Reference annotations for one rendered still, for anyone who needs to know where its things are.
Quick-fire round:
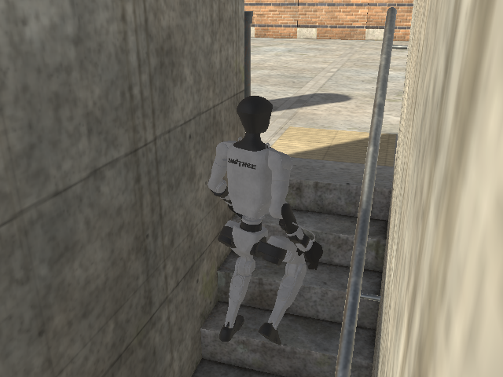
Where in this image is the right robot forearm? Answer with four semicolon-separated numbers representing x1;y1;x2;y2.
279;203;313;252

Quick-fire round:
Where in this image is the robot right upper arm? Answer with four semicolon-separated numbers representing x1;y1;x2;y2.
268;149;293;219

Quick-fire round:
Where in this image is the robot left hand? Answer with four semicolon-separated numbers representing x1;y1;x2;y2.
228;204;243;218

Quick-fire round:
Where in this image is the humanoid robot torso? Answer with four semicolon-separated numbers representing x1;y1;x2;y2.
227;137;277;257

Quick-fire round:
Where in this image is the robot left upper arm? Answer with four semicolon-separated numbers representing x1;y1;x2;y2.
207;141;236;193

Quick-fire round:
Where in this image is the robot right hand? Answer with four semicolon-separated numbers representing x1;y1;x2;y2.
296;241;323;270

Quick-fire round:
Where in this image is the left robot forearm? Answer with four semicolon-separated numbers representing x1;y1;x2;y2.
211;186;232;206

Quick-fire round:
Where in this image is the right robot shin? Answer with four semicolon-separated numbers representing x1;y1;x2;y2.
268;263;307;330

